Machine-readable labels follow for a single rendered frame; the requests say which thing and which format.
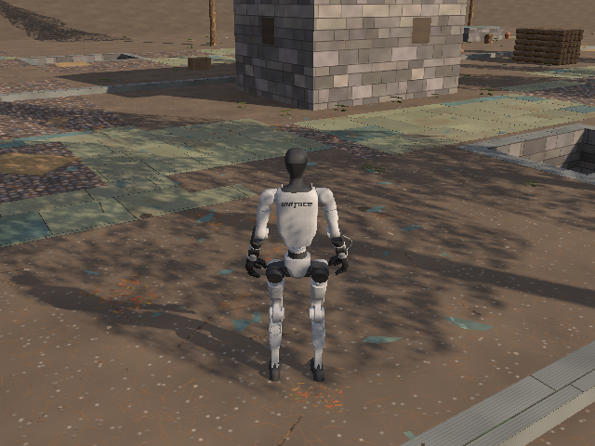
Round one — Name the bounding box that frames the right robot upper arm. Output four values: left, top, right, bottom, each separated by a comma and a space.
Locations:
316, 188, 341, 239

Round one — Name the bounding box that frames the left robot upper arm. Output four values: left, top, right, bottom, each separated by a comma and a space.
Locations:
254, 188, 277, 240

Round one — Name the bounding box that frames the right robot forearm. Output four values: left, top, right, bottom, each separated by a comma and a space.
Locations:
331, 224, 348, 259

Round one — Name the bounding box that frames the left robot forearm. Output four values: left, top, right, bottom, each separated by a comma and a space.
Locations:
247, 226, 264, 261

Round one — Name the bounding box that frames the right robot shin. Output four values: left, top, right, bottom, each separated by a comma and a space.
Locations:
311, 307, 325, 369

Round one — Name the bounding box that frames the robot left hand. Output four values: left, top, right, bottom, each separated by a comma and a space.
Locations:
245, 258, 267, 278

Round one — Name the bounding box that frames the robot right hand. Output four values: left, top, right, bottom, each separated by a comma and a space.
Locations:
328, 256, 350, 275

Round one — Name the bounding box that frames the humanoid robot head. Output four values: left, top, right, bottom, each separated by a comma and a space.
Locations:
281, 148, 312, 193

